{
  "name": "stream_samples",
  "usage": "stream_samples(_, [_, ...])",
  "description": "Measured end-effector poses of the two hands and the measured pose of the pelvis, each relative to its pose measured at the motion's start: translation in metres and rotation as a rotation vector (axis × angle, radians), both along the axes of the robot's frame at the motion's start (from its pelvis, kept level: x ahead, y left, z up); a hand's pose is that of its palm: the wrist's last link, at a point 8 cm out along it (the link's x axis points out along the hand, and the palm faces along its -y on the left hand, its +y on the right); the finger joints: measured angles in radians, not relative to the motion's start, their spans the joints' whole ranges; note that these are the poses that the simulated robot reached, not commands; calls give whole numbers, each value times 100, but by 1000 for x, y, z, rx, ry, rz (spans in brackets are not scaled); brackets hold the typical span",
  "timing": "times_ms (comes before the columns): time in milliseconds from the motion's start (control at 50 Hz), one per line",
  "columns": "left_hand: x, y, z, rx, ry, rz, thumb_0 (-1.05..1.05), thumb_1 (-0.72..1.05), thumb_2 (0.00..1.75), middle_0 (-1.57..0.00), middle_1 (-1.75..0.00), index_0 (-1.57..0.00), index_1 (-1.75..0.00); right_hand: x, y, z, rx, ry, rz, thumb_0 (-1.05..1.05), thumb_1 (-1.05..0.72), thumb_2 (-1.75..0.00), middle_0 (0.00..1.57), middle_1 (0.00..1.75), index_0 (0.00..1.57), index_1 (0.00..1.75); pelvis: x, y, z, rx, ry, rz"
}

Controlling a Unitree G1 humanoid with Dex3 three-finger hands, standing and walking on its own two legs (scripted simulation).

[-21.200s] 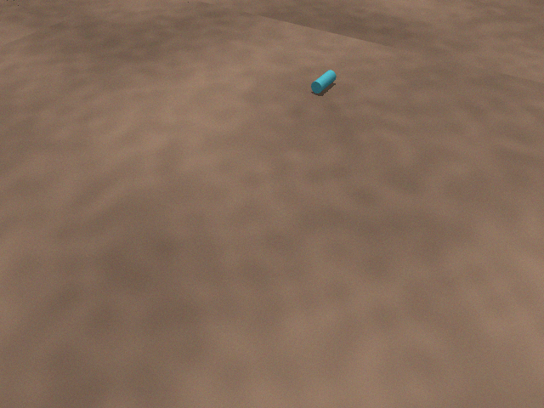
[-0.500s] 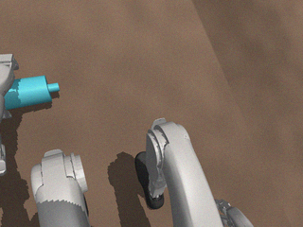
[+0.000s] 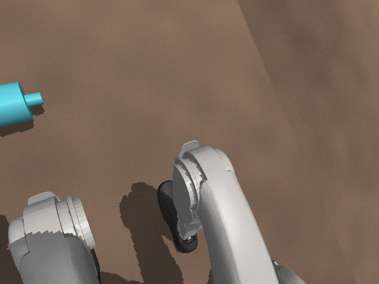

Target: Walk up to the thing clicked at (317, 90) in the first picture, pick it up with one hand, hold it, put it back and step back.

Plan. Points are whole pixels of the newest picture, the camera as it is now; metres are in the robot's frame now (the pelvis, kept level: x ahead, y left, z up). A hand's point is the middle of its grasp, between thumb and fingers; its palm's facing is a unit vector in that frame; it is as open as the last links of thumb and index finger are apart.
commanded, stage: rest palm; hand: left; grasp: from above
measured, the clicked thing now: out of the picture +0.49 +0.26 -0.27
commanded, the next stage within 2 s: close in 0.08 s
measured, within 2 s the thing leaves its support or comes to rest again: neither
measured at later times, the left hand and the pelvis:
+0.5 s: hand out of the picture +0.47 +0.27 -0.24, palm faces -0.45 -0.12 -0.89, open 12.8 cm; pelvis +0.00 +0.00 +0.00, yaw -1 degrees
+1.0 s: hand out of the picture +0.47 +0.27 -0.25, palm faces -0.45 -0.11 -0.88, open 11.7 cm; pelvis +0.00 +0.00 +0.00, yaw -2 degrees
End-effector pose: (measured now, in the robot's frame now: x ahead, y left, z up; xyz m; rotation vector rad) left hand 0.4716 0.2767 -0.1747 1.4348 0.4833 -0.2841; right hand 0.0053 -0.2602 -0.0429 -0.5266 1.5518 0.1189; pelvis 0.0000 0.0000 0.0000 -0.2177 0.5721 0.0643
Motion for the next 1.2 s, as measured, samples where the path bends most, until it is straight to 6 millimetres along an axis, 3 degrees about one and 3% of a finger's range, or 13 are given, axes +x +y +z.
stream_samples(360, [4, -6, -7, -4, -34, -22, 0, -38, 109, -13, -108, -13, -107, 10, 6, 7, 18, -38, 58, 0, -90, -89, 20, 30, 20, 30, -3, 4, -3, -24, -30, -4])
stream_samples(740, [7, -5, -18, 3, -15, -4, 0, -29, 102, -19, -106, -20, -104, -2, 12, 13, 33, -8, 59, 0, -90, -90, 20, 30, 20, 30, -5, 3, -1, -33, -38, -16])
stream_samples(1200, [3, -5, -16, 9, -6, -6, 0, -17, 89, -31, -100, -31, -96, 5, 9, 21, 20, -32, 87, 0, -91, -90, 20, 30, 20, 30, -8, 4, 5, -37, -41, -14])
